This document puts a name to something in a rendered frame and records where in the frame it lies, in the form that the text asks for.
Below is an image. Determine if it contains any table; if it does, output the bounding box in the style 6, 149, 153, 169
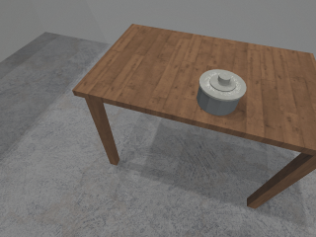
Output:
72, 24, 316, 209

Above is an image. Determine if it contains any lid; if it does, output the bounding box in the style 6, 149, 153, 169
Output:
198, 69, 247, 102

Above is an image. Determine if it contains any pot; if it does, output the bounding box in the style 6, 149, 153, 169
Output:
197, 86, 240, 116

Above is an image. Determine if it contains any knob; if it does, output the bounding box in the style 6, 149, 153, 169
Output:
217, 72, 231, 84

